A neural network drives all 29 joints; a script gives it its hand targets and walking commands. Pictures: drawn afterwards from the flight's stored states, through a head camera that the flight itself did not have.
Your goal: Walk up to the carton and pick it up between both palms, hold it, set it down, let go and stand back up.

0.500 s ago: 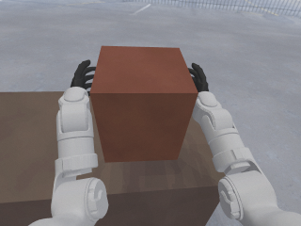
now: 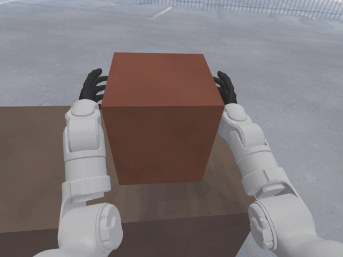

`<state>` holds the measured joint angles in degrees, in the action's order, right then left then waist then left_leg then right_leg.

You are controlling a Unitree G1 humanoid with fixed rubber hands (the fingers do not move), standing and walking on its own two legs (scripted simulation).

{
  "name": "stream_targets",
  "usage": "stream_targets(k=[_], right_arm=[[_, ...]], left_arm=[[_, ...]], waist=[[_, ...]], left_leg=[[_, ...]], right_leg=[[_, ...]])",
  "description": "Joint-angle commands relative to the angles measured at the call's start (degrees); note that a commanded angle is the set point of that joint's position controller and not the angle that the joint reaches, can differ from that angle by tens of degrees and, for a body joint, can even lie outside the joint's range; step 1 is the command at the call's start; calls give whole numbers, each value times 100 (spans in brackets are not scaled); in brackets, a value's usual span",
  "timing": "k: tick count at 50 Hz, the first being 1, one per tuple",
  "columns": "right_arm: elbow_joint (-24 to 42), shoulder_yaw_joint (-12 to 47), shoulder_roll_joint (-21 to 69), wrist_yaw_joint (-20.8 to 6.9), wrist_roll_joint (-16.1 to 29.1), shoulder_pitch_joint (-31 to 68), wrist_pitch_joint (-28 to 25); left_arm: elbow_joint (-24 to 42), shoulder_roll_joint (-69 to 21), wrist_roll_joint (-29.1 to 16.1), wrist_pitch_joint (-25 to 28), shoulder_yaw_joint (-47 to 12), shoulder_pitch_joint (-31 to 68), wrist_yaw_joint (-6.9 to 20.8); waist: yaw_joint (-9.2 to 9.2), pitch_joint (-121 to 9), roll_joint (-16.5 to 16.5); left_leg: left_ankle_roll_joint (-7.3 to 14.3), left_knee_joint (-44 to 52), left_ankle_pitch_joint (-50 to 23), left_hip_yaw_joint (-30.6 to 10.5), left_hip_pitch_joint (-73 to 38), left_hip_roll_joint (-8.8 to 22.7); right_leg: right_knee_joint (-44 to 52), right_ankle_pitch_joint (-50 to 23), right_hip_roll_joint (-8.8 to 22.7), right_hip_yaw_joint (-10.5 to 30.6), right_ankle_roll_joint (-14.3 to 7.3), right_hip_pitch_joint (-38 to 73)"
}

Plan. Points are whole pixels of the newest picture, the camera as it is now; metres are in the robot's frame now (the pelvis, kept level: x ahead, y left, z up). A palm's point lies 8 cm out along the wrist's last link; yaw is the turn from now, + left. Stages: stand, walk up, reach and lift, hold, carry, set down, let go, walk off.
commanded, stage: hold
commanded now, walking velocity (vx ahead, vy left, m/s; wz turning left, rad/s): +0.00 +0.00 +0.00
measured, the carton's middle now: (160, 120) +0.39 +0.01 +0.18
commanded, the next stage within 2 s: none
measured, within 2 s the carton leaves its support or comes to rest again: neither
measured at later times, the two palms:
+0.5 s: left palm (93, 105) +0.37 +0.15 +0.24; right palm (227, 108) +0.36 -0.15 +0.23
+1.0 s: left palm (90, 105) +0.37 +0.16 +0.24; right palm (226, 109) +0.36 -0.14 +0.23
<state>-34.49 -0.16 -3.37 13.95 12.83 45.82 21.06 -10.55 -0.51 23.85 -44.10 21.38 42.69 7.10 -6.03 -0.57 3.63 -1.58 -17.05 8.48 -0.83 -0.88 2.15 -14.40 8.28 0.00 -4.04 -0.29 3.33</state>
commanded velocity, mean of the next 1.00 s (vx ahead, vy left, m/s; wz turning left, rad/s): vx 0.00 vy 0.00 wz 0.00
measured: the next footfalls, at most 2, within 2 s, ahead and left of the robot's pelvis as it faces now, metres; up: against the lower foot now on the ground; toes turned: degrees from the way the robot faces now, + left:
none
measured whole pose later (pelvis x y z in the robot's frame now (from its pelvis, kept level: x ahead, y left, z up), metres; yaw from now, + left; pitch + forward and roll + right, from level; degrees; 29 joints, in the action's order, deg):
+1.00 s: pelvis +0.00 +0.00 +0.00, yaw +0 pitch -9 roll -1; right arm -34.1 0.2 -3.6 14.0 13.4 45.1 21.3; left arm -10.1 -0.7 24.2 -44.6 20.9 42.3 7.2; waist -6.1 -0.2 3.3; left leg -1.4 -16.9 8.3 -0.6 -0.7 2.0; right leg -14.0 7.9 0.1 -3.8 -0.1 3.2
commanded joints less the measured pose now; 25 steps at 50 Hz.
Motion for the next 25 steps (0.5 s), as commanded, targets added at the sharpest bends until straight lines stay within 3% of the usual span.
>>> stream_targets(k=[1, 3, 4, 5, 6, 7, 8, 10, 11, 12, 13, 14, 15, 17, 18, 20, 21, 22, 23, 24, 25], right_arm=[[1380, 1586, 3313, -566, 462, 3997, -225], [1201, 1626, 3394, -571, 421, 3697, -205], [1596, 1746, 3342, -556, 566, 3882, -260], [1467, 1708, 3322, -555, 628, 3957, -257], [1503, 1638, 3358, -527, 512, 3976, -266], [1323, 1596, 3280, -551, 498, 3854, -220], [1460, 1704, 3300, -563, 564, 3836, -219], [1226, 1523, 3174, -589, 376, 3728, -180], [1375, 1597, 3161, -638, 488, 3847, -242], [1670, 1603, 3230, -631, 464, 4108, -292], [1400, 1610, 3278, -641, 425, 4015, -254], [1666, 1674, 3331, -656, 483, 4123, -325], [1800, 1717, 3299, -628, 487, 4210, -306], [1418, 1719, 3276, -658, 468, 3932, -246], [1314, 1603, 3220, -668, 442, 4001, -202], [1116, 1513, 3323, -665, 334, 3888, -153], [1050, 1388, 3247, -671, 314, 3926, -184], [1364, 1495, 3370, -661, 322, 4048, -288], [1455, 1551, 3335, -633, 368, 4077, -292], [1402, 1642, 3375, -610, 442, 3969, -286], [1833, 1765, 3437, -575, 496, 4075, -364]], left_arm=[[-2, -3023, -915, 238, -2344, 3081, 725], [174, -3060, -926, 270, -2352, 3277, 689], [230, -3058, -1006, 267, -2437, 3029, 688], [60, -3063, -960, 234, -2457, 3075, 666], [19, -3137, -990, 217, -2452, 2972, 689], [256, -3075, -945, 246, -2434, 3140, 676], [270, -3090, -934, 237, -2419, 3030, 669], [84, -3196, -939, 201, -2477, 3118, 677], [288, -3264, -991, 254, -2583, 3100, 663], [106, -3223, -1013, 235, -2539, 3105, 642], [106, -3152, -903, 233, -2398, 3067, 643], [286, -3256, -956, 248, -2513, 3184, 620], [207, -3208, -1071, 262, -2655, 3105, 597], [364, -3196, -1015, 274, -2593, 3216, 547], [26, -3119, -865, 199, -2397, 3027, 577], [-30, -2995, -832, 194, -2236, 3190, 669], [-213, -2957, -821, 190, -2139, 3212, 703], [63, -3147, -950, 246, -2345, 3288, 682], [50, -3127, -1061, 273, -2426, 3159, 671], [167, -3135, -1004, 282, -2472, 3207, 665], [356, -3227, -1115, 325, -2618, 3193, 635]], waist=[[52, -1240, -411], [-170, -1370, -426], [-11, -1480, -412], [-67, -1410, -596], [-114, -1423, -437], [-101, -1340, -537], [-79, -1406, -438], [-207, -1100, -516], [-26, -1242, -711], [-45, -1367, -436], [-7, -1234, -395], [-22, -1582, -625], [-26, -1609, -450], [-79, -1383, -594], [44, -1128, -471], [2, -937, -319], [29, -904, -394], [-22, -1405, -523], [-67, -1619, -325], [-37, -1593, -537], [-118, -1895, -471]], left_leg=[[115, 225, -736, 416, 72, -455], [38, 159, -1036, 392, -139, -510], [6, 74, -1274, 374, -140, -482], [-7, 47, -1227, 402, -187, -479], [49, 88, -1054, 358, -161, -488], [16, 179, -1005, 400, -110, -482], [58, 124, -1136, 384, -176, -486], [-9, 224, -833, 378, -73, -457], [-51, 261, -788, 324, 131, -358], [41, 221, -826, 350, 86, -410], [75, 242, -768, 330, 91, -415], [30, 204, -849, 362, 9, -429], [28, 131, -971, 338, -61, -473], [-37, 158, -983, 331, -83, -401], [97, 295, -700, 358, 182, -378], [132, 398, -332, 373, 320, -413], [151, 478, -188, 405, 461, -399], [123, 362, -435, 438, 288, -417], [43, 188, -807, 398, -17, -430], [9, 111, -1108, 436, -112, -501], [-2, -3, -1294, 400, -295, -525]], right_leg=[[111, -588, -346, -64, 279, 327], [109, -778, -385, -112, 253, 478], [89, -991, -384, -96, 253, 547], [121, -1011, -369, -78, 251, 421], [135, -789, -404, -71, 240, 393], [108, -718, -428, -142, 244, 371], [107, -869, -377, -119, 262, 473], [230, -402, -395, -120, 234, 277], [47, -390, -493, -136, 210, 454], [130, -434, -437, -90, 191, 475], [127, -433, -475, -122, 208, 397], [61, -523, -469, -146, 174, 501], [141, -568, -410, -107, 202, 439], [59, -492, -489, -145, 167, 344], [67, -361, -471, -134, 206, 487], [83, -211, -439, -91, 257, 512], [89, -115, -442, -138, 243, 469], [7, -388, -458, -144, 239, 594], [64, -569, -424, -81, 229, 534], [74, -762, -417, -93, 248, 567], [48, -1016, -400, -97, 274, 511]])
